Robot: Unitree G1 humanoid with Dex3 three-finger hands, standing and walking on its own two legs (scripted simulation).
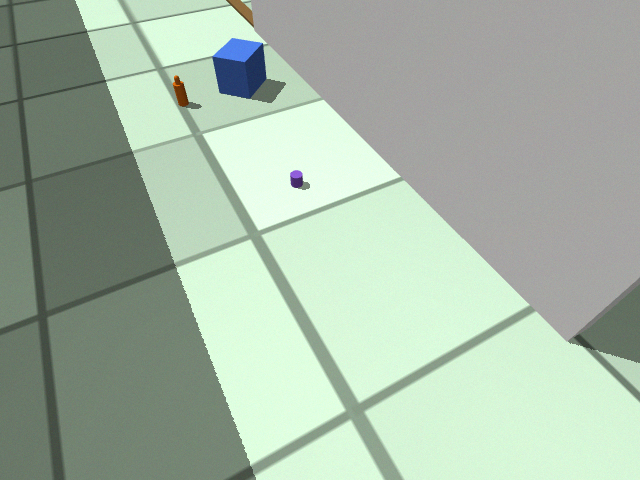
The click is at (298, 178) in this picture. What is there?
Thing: low tin
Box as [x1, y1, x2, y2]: [290, 170, 302, 187]
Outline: 294,170 290,173 291,185 294,187 298,187 302,184 302,174 300,171
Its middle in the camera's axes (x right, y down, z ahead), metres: -0.10 -0.30 +1.83
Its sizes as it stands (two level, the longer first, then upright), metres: 0.057 0.057 0.059
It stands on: the floor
